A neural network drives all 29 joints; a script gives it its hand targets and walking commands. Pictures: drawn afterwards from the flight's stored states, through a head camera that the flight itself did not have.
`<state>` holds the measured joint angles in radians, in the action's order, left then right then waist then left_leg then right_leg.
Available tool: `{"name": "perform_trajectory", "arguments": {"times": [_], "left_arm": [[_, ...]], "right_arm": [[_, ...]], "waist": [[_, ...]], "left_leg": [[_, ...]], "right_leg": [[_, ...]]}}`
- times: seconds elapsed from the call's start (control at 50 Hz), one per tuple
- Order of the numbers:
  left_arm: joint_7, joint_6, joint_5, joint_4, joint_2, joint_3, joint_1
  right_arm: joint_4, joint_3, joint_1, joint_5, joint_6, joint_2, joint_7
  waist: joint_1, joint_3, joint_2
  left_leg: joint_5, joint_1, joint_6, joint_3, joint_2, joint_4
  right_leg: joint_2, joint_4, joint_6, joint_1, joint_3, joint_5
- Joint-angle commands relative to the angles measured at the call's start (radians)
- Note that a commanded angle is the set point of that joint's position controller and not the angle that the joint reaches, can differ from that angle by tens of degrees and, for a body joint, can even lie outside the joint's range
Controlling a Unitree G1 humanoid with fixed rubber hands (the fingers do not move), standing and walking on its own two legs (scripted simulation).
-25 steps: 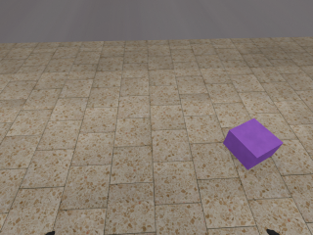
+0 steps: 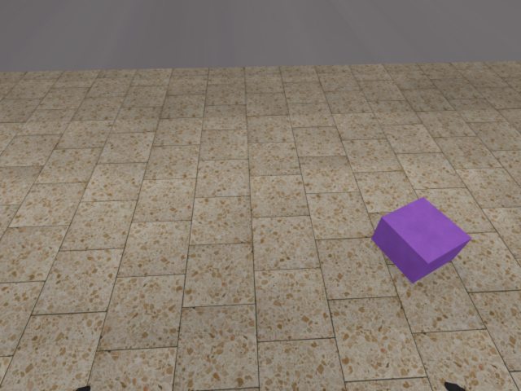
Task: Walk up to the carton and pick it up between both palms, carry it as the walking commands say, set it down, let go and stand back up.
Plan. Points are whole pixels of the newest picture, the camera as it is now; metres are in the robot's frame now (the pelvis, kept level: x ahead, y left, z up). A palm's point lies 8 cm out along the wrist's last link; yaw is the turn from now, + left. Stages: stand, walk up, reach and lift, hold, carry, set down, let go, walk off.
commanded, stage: walk up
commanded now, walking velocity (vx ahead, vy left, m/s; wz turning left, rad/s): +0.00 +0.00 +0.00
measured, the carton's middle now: (417, 238) +0.86 -0.70 -0.70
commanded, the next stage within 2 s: none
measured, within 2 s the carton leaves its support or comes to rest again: neither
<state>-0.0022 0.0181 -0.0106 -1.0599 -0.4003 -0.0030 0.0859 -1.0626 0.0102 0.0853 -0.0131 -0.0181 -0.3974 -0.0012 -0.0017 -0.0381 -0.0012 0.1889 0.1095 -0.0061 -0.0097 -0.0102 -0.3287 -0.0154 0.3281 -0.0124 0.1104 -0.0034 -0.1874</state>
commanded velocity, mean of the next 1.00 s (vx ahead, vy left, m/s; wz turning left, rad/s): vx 0.39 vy -0.17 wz -0.45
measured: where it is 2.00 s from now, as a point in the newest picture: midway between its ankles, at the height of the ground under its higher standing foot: (365, 338)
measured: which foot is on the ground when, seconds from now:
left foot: down 0.00-0.26, up 0.28-0.68, down 0.70-1.00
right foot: down 0.00-0.70, up 0.72-1.00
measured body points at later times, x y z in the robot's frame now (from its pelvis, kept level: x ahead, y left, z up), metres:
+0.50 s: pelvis +0.05 -0.08 +0.00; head +0.07 -0.09 +0.45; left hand +0.09 +0.20 -0.14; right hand +0.13 -0.37 -0.13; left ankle +0.12 +0.08 -0.68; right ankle +0.00 -0.14 -0.75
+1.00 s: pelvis +0.23 -0.16 -0.01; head +0.27 -0.16 +0.44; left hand +0.53 -0.04 -0.12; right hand +0.01 -0.37 -0.12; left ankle +0.25 +0.03 -0.75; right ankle +0.25 -0.37 -0.69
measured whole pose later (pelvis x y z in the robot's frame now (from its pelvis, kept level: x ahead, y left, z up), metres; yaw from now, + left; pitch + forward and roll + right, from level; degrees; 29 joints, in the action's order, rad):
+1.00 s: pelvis +0.23 -0.16 -0.01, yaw -29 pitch +0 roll -1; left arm 0.13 -0.03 -0.02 -0.80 -0.29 -0.08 0.02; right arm -0.99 0.09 0.49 -0.04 -0.05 -0.29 -0.04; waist 0.09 -0.06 -0.02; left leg 0.30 0.06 -0.11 -0.18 -0.19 -0.39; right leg -0.10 0.82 -0.05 0.58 -0.02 -0.18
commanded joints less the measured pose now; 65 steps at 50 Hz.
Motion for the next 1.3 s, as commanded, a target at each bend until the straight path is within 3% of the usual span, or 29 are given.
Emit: {"name": "perform_trajectory", "arguments": {"times": [0.0,0.02,0.04,0.06,0.1,0.2,0.22,0.24,0.26,0.28,0.32,0.34,0.4,0.54,0.62,0.66,0.68,0.7,0.72,0.78,0.86,1.02,1.06,1.08,1.1,1.12,1.14,1.2,1.28], "left_arm": [[-0.004,0.009,0.0,0.041,-0.174,-0.03,-0.033],[0.059,-0.063,-0.012,0.183,-0.125,-0.079,-0.177],[0.044,-0.064,0.006,0.14,-0.02,-0.043,-0.05],[0.038,-0.064,0.013,0.16,-0.04,-0.044,-0.035],[0.039,-0.064,0.021,0.187,-0.031,-0.041,0.019],[0.04,-0.07,0.004,0.198,-0.033,-0.058,0.1],[0.088,-0.087,0.001,0.178,-0.091,-0.085,0.171],[0.09,-0.086,-0.022,0.177,-0.112,-0.084,0.223],[0.081,-0.067,-0.022,0.162,-0.147,-0.089,0.281],[0.067,-0.053,-0.023,0.162,-0.159,-0.094,0.254],[0.039,-0.036,-0.016,0.152,-0.132,-0.096,0.259],[0.031,-0.027,-0.013,0.15,-0.104,-0.09,0.226],[0.028,-0.004,-0.015,0.137,-0.052,-0.082,0.252],[0.025,0.017,-0.027,0.129,-0.021,-0.081,0.367],[0.046,-0.001,-0.026,0.153,-0.009,-0.067,0.307],[0.041,0.002,-0.006,0.173,-0.027,-0.066,0.243],[0.04,0.01,-0.001,0.198,0.01,-0.056,0.216],[0.039,0.011,-0.021,0.235,0.063,-0.054,0.215],[0.042,-0.012,-0.029,0.237,0.006,-0.075,0.264],[0.084,-0.033,-0.025,0.237,0.045,-0.077,0.185],[0.115,-0.048,-0.022,0.268,0.13,-0.068,0.082],[0.133,-0.039,-0.013,0.305,0.11,-0.071,-0.135],[0.106,-0.022,-0.023,0.246,0.076,-0.084,-0.002],[0.082,-0.004,-0.031,0.177,0.039,-0.1,0.145],[0.062,0.015,-0.044,0.13,-0.063,-0.137,0.32],[0.041,0.019,-0.028,0.15,-0.185,-0.158,0.384],[0.033,0.011,-0.012,0.155,-0.151,-0.139,0.321],[0.023,0.043,-0.021,0.196,0.021,-0.096,0.143],[0.015,0.05,-0.013,0.163,0.044,-0.084,0.148]], "right_arm": [[0.041,0.03,-0.033,0.0,-0.009,-0.175,-0.004],[-0.008,0.05,0.272,0.044,0.053,-0.202,-0.061],[0.05,0.066,0.115,0.015,0.052,-0.218,-0.049],[0.096,0.043,0.039,0.013,0.061,-0.168,-0.039],[0.131,0.044,0.031,0.004,0.065,-0.125,-0.026],[0.159,0.064,0.028,0.009,0.037,-0.128,-0.019],[0.155,0.101,0.026,-0.008,0.048,-0.193,-0.052],[0.222,0.081,-0.084,-0.017,0.05,-0.131,-0.035],[0.294,0.054,-0.227,-0.013,0.054,-0.043,-0.021],[0.319,0.039,-0.219,-0.021,0.039,0.002,-0.008],[0.233,0.057,-0.084,-0.033,0.0,-0.051,0.006],[0.19,0.059,-0.021,-0.029,-0.008,-0.061,0.014],[0.179,0.054,-0.028,-0.016,-0.004,-0.026,0.022],[0.241,0.049,-0.157,-0.004,-0.014,0.043,0.013],[0.229,0.066,-0.025,0.009,-0.005,0.041,-0.023],[0.181,0.082,0.176,0.011,-0.014,0.001,-0.041],[0.144,0.104,0.329,-0.006,-0.016,-0.087,-0.055],[0.116,0.134,0.459,-0.024,-0.013,-0.223,-0.076],[0.129,0.136,0.417,-0.015,-0.004,-0.245,-0.078],[0.163,0.092,0.267,-0.009,-0.019,-0.025,-0.051],[0.147,0.086,0.325,-0.021,-0.053,0.008,-0.041],[0.14,0.113,0.333,-0.018,-0.034,-0.093,-0.032],[0.139,0.103,0.33,-0.018,-0.036,-0.073,-0.014],[0.136,0.082,0.357,-0.023,-0.037,-0.009,0.003],[0.163,0.064,0.368,-0.038,-0.038,0.053,0.01],[0.233,0.057,0.358,-0.033,-0.044,0.091,0.011],[0.24,0.066,0.32,-0.031,-0.046,0.033,0.007],[0.159,0.065,0.325,-0.028,-0.035,0.071,0.002],[0.177,0.067,0.245,-0.014,-0.002,0.073,0.016]], "waist": [[0.0,0.06,0.002],[0.097,0.02,-0.03],[0.057,-0.056,0.277],[0.027,-0.049,0.269],[0.002,0.011,0.192],[-0.047,0.058,0.12],[-0.092,0.127,-0.024],[-0.131,0.043,-0.166],[-0.191,-0.067,-0.41],[-0.143,-0.107,-0.303],[-0.081,-0.013,-0.066],[-0.054,0.005,-0.049],[-0.062,-0.004,-0.064],[-0.109,-0.081,-0.115],[-0.044,-0.037,-0.146],[0.058,0.05,-0.075],[0.132,0.136,0.069],[0.142,0.173,0.235],[0.085,0.197,0.161],[0.02,-0.001,0.111],[0.007,-0.015,0.198],[0.049,-0.064,0.234],[-0.011,0.026,0.195],[-0.061,0.132,0.078],[-0.134,0.205,-0.182],[-0.14,0.279,-0.417],[-0.101,0.227,-0.294],[-0.005,0.084,-0.064],[0.03,0.075,-0.181]], "left_leg": [[-0.15,-0.007,0.031,0.09,-0.12,0.046],[0.363,-0.234,0.094,0.398,-0.381,0.111],[-0.189,-0.048,0.143,0.233,-0.403,0.066],[-0.417,0.039,0.177,0.129,-0.361,-0.006],[-0.453,0.027,0.134,0.02,-0.288,-0.075],[-0.015,0.124,0.061,-0.048,-0.235,-0.216],[0.501,0.245,0.105,0.156,-0.371,-0.166],[0.755,0.464,0.045,0.034,-0.254,-0.245],[0.655,0.647,-0.007,-0.082,-0.033,-0.65],[0.479,0.726,-0.005,0.02,-0.082,-0.784],[0.315,0.606,-0.011,0.039,-0.131,-0.757],[0.235,0.541,-0.023,0.019,-0.142,-0.755],[0.123,0.477,-0.058,-0.025,-0.135,-0.683],[0.072,0.476,-0.076,-0.047,-0.102,-0.4],[0.084,0.161,-0.068,-0.113,-0.04,-0.295],[0.011,-0.162,-0.052,-0.107,-0.026,-0.142],[0.104,-0.385,-0.007,0.116,-0.21,-0.032],[0.065,-0.472,0.046,0.541,-0.573,0.087],[0.057,-0.359,0.119,0.669,-0.642,0.099],[-0.047,-0.072,0.092,0.225,-0.438,0.078],[-0.356,0.046,0.058,-0.016,-0.34,0.047],[-0.162,0.05,0.028,-0.1,-0.357,0.109],[-0.221,0.066,0.016,-0.161,-0.32,-0.089],[-0.165,0.137,0.001,-0.214,-0.236,-0.33],[0.339,0.375,-0.005,-0.177,-0.175,-0.633],[0.508,0.572,-0.02,-0.077,-0.081,-0.877],[0.395,0.601,-0.006,-0.001,-0.128,-0.961],[0.154,0.473,-0.024,0.027,-0.199,-0.899],[0.162,0.351,-0.043,-0.037,-0.143,-0.726]], "right_leg": [[-0.116,-0.044,0.037,-0.006,0.087,0.144],[0.008,0.326,0.011,0.403,-0.098,-0.233],[0.003,0.47,-0.027,0.395,-0.015,-0.327],[-0.027,0.589,-0.026,0.302,0.006,-0.339],[-0.037,0.48,-0.025,0.281,-0.025,-0.297],[-0.007,0.213,-0.004,0.076,-0.09,-0.112],[-0.038,0.302,0.059,-0.019,-0.044,-0.293],[-0.111,0.185,0.098,-0.028,0.135,-0.547],[-0.241,-0.179,0.176,0.005,0.517,-0.854],[-0.35,-0.3,0.245,0.011,0.723,-0.927],[-0.302,-0.231,0.234,-0.031,0.605,-0.649],[-0.254,-0.192,0.211,-0.043,0.504,-0.499],[-0.18,-0.17,0.181,-0.041,0.35,-0.264],[-0.16,-0.173,0.2,-0.076,0.34,-0.124],[-0.092,-0.02,0.159,0.131,0.271,0.189],[-0.036,0.188,0.116,0.259,0.242,0.281],[0.048,0.438,0.079,0.417,0.183,0.122],[0.113,0.709,0.026,0.643,0.12,-0.374],[0.019,0.888,-0.004,0.628,0.172,-0.353],[-0.081,0.952,-0.023,0.617,0.128,-0.138],[-0.085,0.811,-0.038,0.543,0.034,-0.021],[-0.052,0.3,-0.031,0.316,-0.087,-0.007],[-0.012,0.22,-0.024,0.115,-0.13,-0.018],[0.025,0.203,-0.01,-0.097,-0.14,-0.071],[-0.161,0.125,0.036,-0.273,0.09,-0.179],[-0.414,-0.089,0.149,-0.301,0.563,-0.354],[-0.42,-0.114,0.19,-0.259,0.6,-0.293],[-0.317,-0.011,0.184,-0.016,0.343,0.194],[-0.219,-0.028,0.18,0.097,0.154,0.347]]}}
